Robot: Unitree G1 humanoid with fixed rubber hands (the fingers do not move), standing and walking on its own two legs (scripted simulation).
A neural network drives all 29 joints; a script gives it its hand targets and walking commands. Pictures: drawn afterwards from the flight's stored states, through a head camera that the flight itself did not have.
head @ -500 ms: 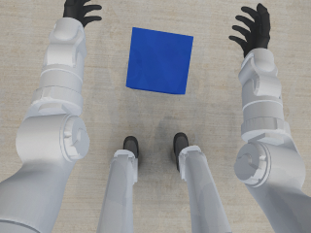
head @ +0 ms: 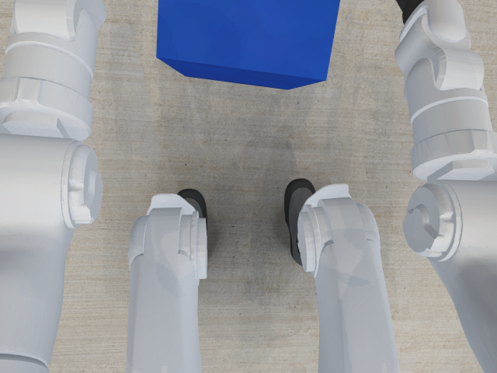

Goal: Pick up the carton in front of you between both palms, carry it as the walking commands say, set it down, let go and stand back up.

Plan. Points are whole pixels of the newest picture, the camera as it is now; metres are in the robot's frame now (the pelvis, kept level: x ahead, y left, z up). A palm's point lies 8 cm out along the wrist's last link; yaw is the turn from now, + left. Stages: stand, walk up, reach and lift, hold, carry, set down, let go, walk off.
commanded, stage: reach and lift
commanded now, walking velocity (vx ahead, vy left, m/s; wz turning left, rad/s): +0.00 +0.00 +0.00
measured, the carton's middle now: (246, 9) +0.56 +0.00 -0.30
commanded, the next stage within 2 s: none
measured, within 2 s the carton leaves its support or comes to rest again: leaves its support in 1.10 s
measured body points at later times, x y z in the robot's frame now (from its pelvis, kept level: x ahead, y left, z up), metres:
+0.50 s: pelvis +0.01 +0.00 -0.05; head +0.39 +0.02 +0.17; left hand +0.60 +0.17 -0.24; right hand +0.57 -0.19 -0.24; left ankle +0.10 +0.12 -0.39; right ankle +0.12 -0.13 -0.39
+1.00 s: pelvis +0.00 +0.00 -0.06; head +0.38 +0.02 +0.17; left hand +0.59 +0.15 -0.23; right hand +0.57 -0.16 -0.23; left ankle +0.10 +0.12 -0.39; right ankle +0.12 -0.13 -0.39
